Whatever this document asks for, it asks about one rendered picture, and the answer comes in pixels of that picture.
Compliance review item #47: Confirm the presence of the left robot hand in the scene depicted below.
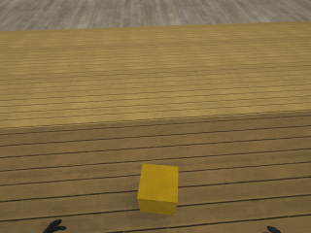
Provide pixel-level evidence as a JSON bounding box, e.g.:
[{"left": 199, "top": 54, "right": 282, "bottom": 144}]
[{"left": 43, "top": 219, "right": 66, "bottom": 233}]

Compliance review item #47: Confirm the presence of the carton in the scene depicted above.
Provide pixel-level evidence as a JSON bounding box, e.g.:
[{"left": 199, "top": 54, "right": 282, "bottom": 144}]
[{"left": 137, "top": 163, "right": 179, "bottom": 216}]

